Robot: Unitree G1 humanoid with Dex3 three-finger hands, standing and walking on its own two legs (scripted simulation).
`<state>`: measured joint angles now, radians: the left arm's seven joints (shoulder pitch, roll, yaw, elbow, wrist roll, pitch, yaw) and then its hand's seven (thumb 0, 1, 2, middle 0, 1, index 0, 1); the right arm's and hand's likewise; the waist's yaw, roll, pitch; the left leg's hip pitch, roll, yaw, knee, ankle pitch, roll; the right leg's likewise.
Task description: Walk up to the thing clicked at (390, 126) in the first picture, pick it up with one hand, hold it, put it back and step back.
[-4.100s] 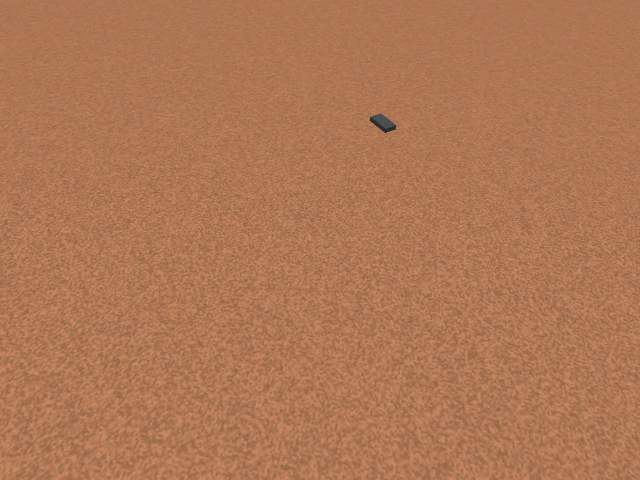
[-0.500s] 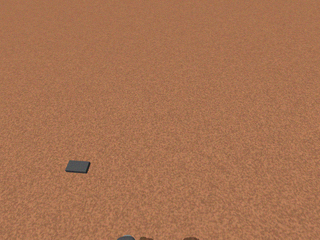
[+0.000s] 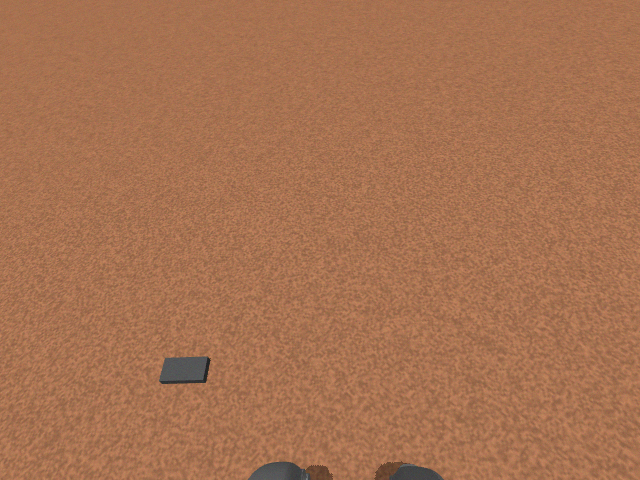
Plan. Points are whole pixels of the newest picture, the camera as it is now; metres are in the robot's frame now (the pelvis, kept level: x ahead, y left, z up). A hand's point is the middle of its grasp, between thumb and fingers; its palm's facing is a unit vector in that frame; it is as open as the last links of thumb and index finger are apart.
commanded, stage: walk up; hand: left
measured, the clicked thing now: (185, 370) +0.58 +0.51 -0.73
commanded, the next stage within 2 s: none
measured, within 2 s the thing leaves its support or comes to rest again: neither
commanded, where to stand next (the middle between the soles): +0.23 +0.35 m, yaw -5 degrees
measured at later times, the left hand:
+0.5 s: hand out of the picture +0.14 +0.51 -0.13, palm faces -0.07 -0.85 -0.53, open 7.4 cm
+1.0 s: hand out of the picture +0.17 +0.71 -0.13, palm faces -0.01 -0.81 -0.58, open 7.4 cm
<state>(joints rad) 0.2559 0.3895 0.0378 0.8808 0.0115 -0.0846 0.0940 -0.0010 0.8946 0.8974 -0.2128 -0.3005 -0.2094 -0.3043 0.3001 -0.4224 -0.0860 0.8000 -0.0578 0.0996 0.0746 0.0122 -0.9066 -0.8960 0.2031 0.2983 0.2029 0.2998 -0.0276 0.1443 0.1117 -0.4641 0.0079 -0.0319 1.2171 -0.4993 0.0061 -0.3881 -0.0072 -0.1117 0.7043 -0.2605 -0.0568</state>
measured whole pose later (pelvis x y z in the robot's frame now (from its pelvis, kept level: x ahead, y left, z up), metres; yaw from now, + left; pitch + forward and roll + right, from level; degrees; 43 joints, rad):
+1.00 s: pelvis +0.12 +0.38 -0.02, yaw -2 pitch -4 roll +2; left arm 0.31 0.50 0.09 0.89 0.04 -0.03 0.04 0.00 0.89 0.90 -0.21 -0.30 -0.21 -0.30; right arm 0.26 -0.46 -0.11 0.84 -0.02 0.04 0.05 0.01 -0.91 -0.90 0.20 0.30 0.20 0.30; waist 0.04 0.03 0.10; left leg -0.40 0.05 -0.01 0.87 -0.40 -0.05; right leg -0.44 -0.20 0.08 0.92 -0.45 -0.03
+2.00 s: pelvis +0.15 +0.36 +0.02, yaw -5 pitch -2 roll +1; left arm 0.08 0.34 0.02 1.08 0.01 0.00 -0.03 0.00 0.90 0.90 -0.21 -0.30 -0.20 -0.30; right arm 0.13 -0.38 0.01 1.10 -0.01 -0.04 0.00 0.01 -0.91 -0.90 0.20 0.30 0.20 0.30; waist 0.00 0.00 0.08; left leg -0.23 0.04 0.01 0.52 -0.25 -0.03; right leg -0.25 -0.02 -0.02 0.56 -0.28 -0.01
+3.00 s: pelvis +0.17 +0.38 +0.04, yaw -4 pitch -2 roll +0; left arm 0.07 0.34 0.02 1.15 0.01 0.00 -0.02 0.00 0.90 0.90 -0.20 -0.30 -0.20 -0.30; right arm 0.07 -0.34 0.00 1.14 -0.01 -0.03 0.00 0.01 -0.91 -0.90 0.20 0.30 0.20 0.30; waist 0.00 -0.01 0.04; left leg -0.12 0.02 0.02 0.33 -0.18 -0.01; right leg -0.11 -0.03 -0.03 0.33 -0.19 0.02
